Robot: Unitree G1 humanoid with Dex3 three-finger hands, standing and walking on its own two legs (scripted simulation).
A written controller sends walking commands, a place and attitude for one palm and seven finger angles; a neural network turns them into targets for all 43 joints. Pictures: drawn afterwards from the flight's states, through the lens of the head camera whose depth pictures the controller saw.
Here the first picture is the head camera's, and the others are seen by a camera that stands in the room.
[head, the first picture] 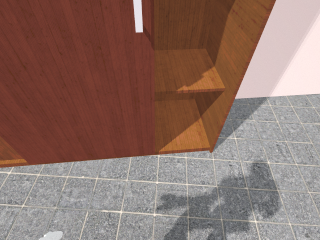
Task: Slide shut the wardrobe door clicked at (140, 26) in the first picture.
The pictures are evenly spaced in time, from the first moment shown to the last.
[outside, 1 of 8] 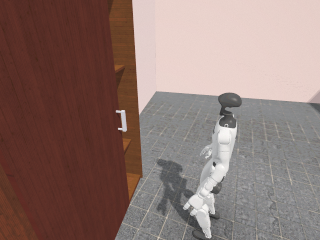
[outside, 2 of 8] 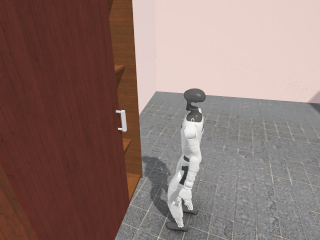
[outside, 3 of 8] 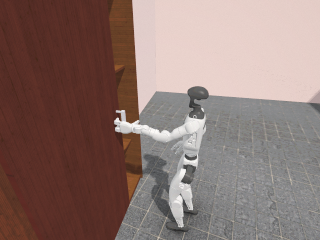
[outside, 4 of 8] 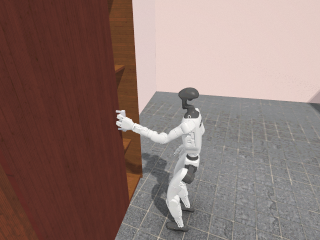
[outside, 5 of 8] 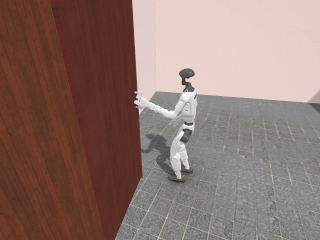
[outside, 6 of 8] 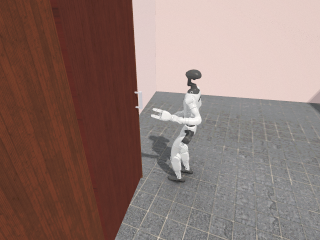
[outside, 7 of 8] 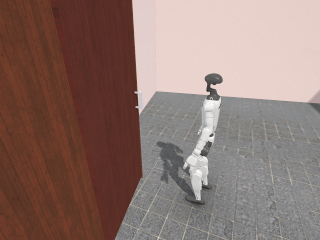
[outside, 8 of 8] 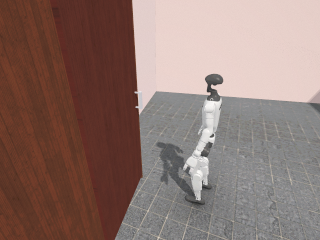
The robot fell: no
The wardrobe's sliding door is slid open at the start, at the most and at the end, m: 0.41 0.41 0.00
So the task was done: yes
